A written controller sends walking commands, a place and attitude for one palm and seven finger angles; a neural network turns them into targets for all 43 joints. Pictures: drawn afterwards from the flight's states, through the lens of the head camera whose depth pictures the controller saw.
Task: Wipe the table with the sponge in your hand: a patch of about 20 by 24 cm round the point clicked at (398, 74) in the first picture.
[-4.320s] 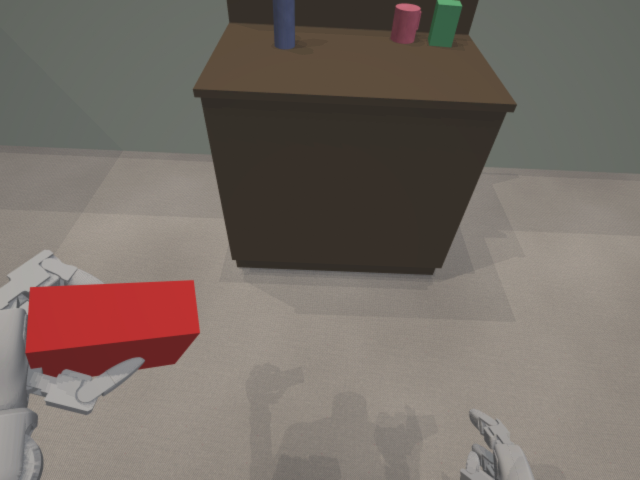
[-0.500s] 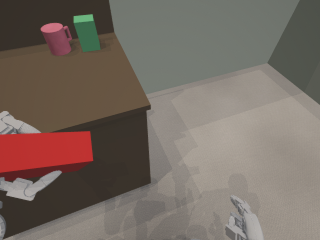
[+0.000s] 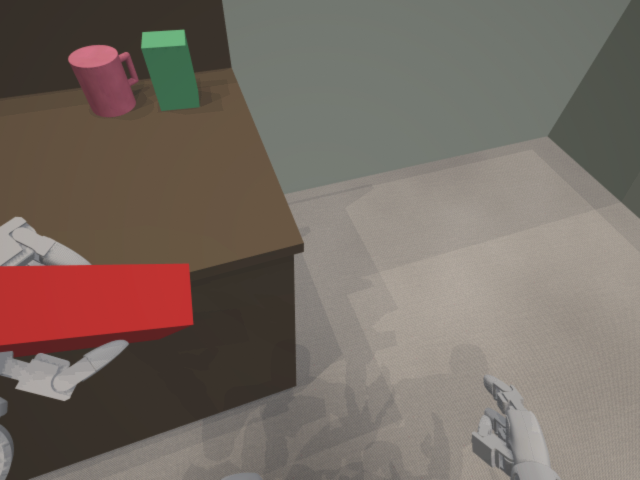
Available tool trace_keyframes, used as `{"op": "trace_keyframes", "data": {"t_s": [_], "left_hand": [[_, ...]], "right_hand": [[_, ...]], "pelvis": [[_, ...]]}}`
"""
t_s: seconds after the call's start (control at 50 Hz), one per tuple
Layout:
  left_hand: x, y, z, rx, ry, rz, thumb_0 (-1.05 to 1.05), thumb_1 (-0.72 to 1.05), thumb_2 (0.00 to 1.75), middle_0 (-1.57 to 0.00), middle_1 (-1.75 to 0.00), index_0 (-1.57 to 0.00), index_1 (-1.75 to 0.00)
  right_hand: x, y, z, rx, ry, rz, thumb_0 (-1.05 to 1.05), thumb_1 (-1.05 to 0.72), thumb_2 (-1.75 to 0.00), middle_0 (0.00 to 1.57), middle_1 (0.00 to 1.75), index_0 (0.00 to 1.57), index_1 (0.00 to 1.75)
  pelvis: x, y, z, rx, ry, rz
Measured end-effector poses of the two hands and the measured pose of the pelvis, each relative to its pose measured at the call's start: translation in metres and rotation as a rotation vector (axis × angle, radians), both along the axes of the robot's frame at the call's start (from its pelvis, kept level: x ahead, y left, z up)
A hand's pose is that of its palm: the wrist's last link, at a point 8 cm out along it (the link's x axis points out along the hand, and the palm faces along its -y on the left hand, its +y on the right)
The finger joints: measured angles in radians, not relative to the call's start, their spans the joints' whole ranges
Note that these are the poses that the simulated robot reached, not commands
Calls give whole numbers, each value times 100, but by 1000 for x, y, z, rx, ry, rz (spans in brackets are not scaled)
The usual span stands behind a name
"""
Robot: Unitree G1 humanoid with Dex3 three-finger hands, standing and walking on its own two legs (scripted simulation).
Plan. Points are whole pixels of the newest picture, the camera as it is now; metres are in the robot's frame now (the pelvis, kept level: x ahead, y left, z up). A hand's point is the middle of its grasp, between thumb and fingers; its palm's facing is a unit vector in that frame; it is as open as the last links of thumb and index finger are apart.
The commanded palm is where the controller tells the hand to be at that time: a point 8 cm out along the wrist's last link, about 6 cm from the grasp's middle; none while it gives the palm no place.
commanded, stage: come to a stop and stand still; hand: left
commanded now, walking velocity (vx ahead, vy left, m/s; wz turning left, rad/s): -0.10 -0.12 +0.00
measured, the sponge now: (124, 309) +0.23 +0.20 +0.15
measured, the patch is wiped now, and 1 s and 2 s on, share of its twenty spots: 0.00 0.00 0.00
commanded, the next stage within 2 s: look again from close up in 0.90 s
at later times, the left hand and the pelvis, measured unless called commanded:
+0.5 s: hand (87, 374) +0.17 +0.20 +0.17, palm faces +0.40 -0.84 -0.37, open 9.7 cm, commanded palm +0.11 +0.24 +0.19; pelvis -0.04 -0.04 +0.00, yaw +1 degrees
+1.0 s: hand (65, 430) +0.13 +0.20 +0.17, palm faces +0.41 -0.83 -0.38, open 9.7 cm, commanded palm +0.08 +0.24 +0.19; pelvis -0.08 -0.04 +0.01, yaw +0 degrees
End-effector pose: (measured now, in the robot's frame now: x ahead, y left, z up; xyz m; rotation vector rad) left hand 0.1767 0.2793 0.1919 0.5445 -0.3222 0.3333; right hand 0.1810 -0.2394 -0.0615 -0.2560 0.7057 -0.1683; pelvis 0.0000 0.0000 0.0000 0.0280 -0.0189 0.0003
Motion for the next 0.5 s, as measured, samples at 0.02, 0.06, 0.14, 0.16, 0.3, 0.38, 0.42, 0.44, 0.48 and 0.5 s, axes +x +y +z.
{"op": "trace_keyframes", "data": {"t_s": [0.02,0.06,0.14,0.16,0.3,0.38,0.42,0.44,0.48,0.5], "left_hand": [[2,2,-1,-5,2,5,0,-45,99,-80,-133,-79,-133],[2,3,0,-20,8,14,0,-45,99,-80,-133,-79,-133],[-8,-10,3,-48,18,2,0,-45,99,-80,-133,-79,-133],[-12,-15,4,-49,19,-2,0,-45,99,-80,-133,-79,-133],[-37,-41,0,-58,55,21,0,-45,99,-80,-133,-79,-133],[-42,-45,-7,-99,75,43,0,-45,99,-80,-133,-79,-133],[-44,-45,-7,-106,65,40,0,-45,99,-80,-133,-79,-133],[-44,-45,-7,-107,56,36,0,-45,99,-80,-133,-79,-133],[-47,-43,-7,-104,30,25,0,-45,99,-80,-133,-79,-133],[-49,-42,-7,-102,21,21,0,-45,99,-80,-133,-79,-133]], "right_hand": [[1,5,2,12,-10,12,1,-91,-90,20,30,20,29],[1,16,6,44,-25,42,1,-91,-90,20,30,20,29],[-9,29,7,101,-44,84,1,-91,-90,20,30,20,29],[-12,29,6,113,-46,90,1,-91,-90,20,30,20,29],[-48,6,-19,139,29,76,1,-90,-90,21,30,21,30],[-70,-18,-23,92,88,30,1,-90,-90,21,30,21,30],[-79,-28,-21,59,101,11,1,-90,-90,20,30,20,30],[-83,-33,-20,41,104,4,1,-91,-90,20,30,20,30],[-88,-41,-18,8,96,-11,1,-91,-90,20,30,20,30],[-91,-44,-16,-1,95,-23,1,-91,-90,20,30,20,30]], "pelvis": [[-1,0,1,-7,0,1],[-4,-2,5,-23,-1,1],[-11,-10,7,-40,1,-10],[-13,-13,7,-41,1,-11],[-29,-35,3,-31,-7,-8],[-33,-40,7,-16,-3,-8],[-36,-40,7,-19,-3,2],[-38,-40,6,-23,-4,6],[-41,-39,3,-41,-7,12],[-44,-39,3,-37,-13,11]]}}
